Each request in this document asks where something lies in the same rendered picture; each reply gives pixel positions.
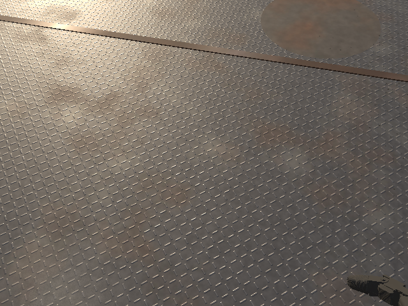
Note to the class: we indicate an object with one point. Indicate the right robot hand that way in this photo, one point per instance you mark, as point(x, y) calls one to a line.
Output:
point(386, 288)

